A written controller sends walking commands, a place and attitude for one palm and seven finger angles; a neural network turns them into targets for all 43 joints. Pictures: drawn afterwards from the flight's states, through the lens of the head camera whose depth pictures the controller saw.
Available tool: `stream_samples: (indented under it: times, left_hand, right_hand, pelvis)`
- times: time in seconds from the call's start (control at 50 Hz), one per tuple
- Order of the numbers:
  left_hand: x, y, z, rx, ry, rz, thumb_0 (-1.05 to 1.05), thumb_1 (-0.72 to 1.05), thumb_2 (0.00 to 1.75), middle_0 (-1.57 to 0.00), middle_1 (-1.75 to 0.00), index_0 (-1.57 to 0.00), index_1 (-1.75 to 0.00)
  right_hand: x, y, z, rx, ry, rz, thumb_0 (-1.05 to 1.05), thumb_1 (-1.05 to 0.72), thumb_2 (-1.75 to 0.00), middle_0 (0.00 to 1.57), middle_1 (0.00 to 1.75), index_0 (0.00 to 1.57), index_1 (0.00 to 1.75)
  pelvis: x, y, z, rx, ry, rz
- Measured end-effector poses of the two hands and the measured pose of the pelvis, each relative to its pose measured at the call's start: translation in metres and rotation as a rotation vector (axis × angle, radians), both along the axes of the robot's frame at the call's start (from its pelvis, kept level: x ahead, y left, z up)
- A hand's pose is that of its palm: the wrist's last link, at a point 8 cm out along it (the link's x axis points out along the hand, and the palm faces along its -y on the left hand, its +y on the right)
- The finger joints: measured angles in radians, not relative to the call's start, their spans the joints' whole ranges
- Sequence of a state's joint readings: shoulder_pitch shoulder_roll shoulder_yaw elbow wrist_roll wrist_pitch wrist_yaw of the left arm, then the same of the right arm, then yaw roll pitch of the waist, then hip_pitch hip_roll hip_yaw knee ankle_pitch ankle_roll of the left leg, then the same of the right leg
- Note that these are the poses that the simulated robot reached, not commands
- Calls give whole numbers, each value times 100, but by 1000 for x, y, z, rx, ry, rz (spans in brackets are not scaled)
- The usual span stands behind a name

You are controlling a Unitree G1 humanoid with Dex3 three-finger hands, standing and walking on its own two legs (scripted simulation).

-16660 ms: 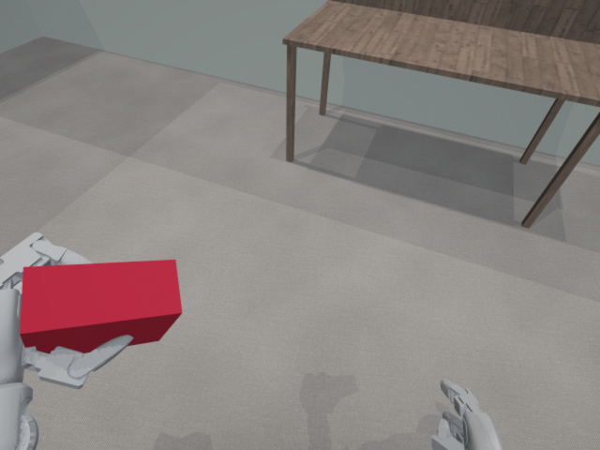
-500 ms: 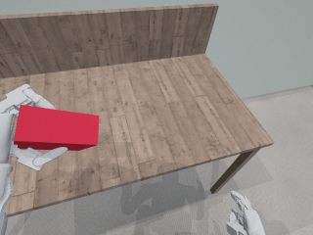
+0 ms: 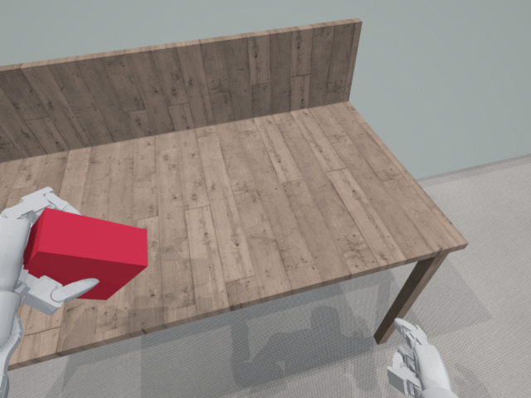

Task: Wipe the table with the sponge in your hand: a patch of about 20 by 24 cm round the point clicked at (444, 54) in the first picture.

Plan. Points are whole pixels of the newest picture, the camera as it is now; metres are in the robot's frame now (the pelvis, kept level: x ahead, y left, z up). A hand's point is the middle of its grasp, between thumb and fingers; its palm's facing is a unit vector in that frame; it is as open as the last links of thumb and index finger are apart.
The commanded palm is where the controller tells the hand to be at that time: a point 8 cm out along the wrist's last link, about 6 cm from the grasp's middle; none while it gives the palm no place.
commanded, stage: turn the palm down, sponge in hand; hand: left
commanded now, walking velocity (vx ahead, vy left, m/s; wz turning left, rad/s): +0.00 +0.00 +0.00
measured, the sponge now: (96, 262) +0.25 +0.26 +0.11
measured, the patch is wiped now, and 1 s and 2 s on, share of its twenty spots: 0.00 0.00 0.00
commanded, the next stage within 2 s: move the sponge above the wiping area in 1.64 s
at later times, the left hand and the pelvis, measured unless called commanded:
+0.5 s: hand (87, 269) +0.23 +0.26 +0.12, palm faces +0.18 -0.41 -0.90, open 9.9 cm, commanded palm +0.20 +0.28 +0.17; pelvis +0.00 -0.01 +0.00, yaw -2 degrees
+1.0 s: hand (65, 263) +0.24 +0.31 +0.11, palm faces +0.08 -0.19 -0.98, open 9.9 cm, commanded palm +0.21 +0.30 +0.17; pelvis +0.01 +0.03 +0.01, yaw -2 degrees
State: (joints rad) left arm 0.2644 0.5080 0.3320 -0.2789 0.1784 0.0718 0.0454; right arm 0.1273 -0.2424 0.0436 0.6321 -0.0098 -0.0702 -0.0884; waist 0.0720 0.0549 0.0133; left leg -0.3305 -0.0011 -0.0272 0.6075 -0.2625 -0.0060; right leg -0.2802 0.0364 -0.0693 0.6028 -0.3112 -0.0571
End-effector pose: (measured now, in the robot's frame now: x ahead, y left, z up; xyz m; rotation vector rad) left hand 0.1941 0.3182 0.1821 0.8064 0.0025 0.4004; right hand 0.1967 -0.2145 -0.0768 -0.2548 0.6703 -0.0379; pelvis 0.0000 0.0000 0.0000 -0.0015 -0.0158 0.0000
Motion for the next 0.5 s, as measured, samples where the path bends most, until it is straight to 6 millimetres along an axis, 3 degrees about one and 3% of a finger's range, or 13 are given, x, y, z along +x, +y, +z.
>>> stream_samples:
  times: [0.08,0.18,0.34,0.5]
  left_hand:
    - [6,-21,-3,51,83,-88,-1,-48,102,-75,-135,-76,-135]
    - [4,-41,4,124,54,-152,-1,-48,102,-75,-135,-76,-135]
    - [-2,-27,-2,206,113,-29,-1,-48,102,-75,-135,-76,-135]
    - [5,-37,-15,290,165,-73,-1,-48,102,-75,-135,-76,-135]
  right_hand:
    - [-2,-13,1,6,-22,-45,1,-90,-89,20,30,20,30]
    - [-9,-31,0,-1,-22,-82,1,-90,-89,20,30,20,30]
    - [-18,-49,-9,-22,26,-119,1,-90,-89,20,30,20,30]
    - [-12,-38,-8,-15,8,-134,1,-90,-89,20,30,20,30]
  pelvis:
    - [1,-7,0,8,-1,-17]
    - [3,-13,-1,11,8,-29]
    - [4,-17,-4,12,16,-27]
    - [5,-9,-3,9,12,-33]
